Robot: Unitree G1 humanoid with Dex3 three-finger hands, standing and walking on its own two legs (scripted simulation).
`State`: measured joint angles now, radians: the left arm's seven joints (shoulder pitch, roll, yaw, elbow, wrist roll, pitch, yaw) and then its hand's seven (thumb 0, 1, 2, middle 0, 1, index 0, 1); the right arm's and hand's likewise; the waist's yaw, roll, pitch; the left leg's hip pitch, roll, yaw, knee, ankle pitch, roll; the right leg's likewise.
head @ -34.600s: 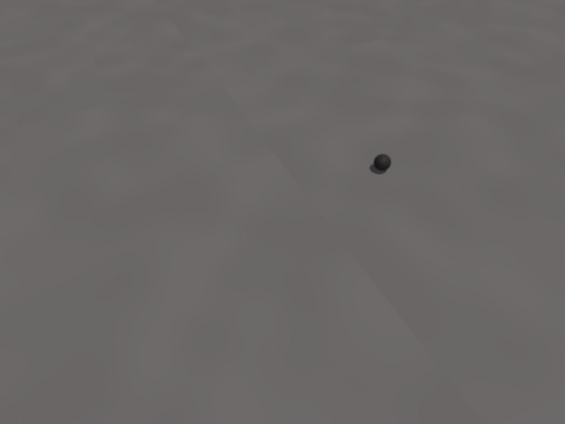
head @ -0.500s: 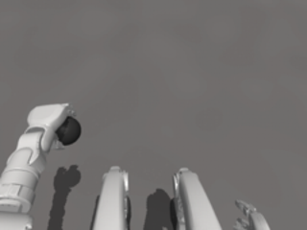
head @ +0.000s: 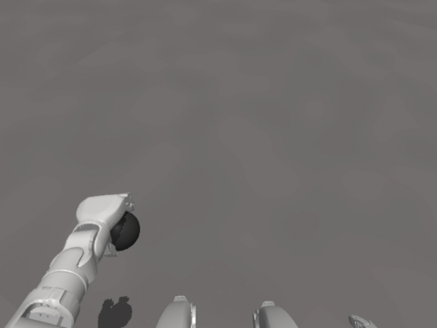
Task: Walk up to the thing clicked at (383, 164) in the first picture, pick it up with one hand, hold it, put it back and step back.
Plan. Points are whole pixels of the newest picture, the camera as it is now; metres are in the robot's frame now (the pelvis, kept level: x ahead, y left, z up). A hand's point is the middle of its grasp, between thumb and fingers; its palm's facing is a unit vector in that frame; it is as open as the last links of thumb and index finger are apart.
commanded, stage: lift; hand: left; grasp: from above
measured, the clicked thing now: (119, 230) +0.34 +0.24 -0.11
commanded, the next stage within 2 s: hold in 0.26 s
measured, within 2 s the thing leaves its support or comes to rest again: neither
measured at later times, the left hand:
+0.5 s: hand (108, 207) +0.35 +0.23 -0.01, palm faces -0.43 -0.06 -0.90, open 11.0 cm
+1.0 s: hand (108, 197) +0.35 +0.22 +0.03, palm faces -0.44 -0.05 -0.90, open 11.0 cm
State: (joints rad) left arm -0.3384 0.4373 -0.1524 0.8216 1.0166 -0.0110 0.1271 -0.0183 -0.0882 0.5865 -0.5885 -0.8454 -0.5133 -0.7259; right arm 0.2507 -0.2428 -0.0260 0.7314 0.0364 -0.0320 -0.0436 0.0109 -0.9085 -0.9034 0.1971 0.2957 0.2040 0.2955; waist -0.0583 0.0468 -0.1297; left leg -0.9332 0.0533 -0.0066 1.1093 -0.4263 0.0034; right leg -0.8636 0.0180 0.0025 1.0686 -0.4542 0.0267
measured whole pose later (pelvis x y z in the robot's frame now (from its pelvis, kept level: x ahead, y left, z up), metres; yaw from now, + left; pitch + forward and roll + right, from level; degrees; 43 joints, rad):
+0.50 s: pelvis +0.04 +0.00 +0.05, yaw +0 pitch +8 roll -1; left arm -0.31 0.39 -0.19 0.80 0.99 0.04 0.12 0.00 -0.07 0.51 -0.63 -0.80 -0.55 -0.69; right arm 0.26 -0.25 -0.04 0.74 0.04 -0.02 -0.04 0.01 -0.91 -0.90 0.20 0.30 0.20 0.30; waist -0.03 0.04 -0.08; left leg -0.58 0.04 0.03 0.77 -0.34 0.00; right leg -0.53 0.00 0.03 0.75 -0.37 0.02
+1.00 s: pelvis +0.05 -0.01 +0.07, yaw -1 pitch +5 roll +0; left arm -0.27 0.39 -0.21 0.69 1.00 0.04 0.01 0.00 -0.07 0.50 -0.64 -0.80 -0.56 -0.69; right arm 0.23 -0.25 -0.05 0.69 0.06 0.04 -0.03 0.01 -0.90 -0.90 0.20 0.30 0.20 0.29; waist -0.01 0.05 -0.06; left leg -0.41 0.04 0.04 0.62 -0.29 -0.01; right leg -0.37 0.00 0.04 0.61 -0.33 0.02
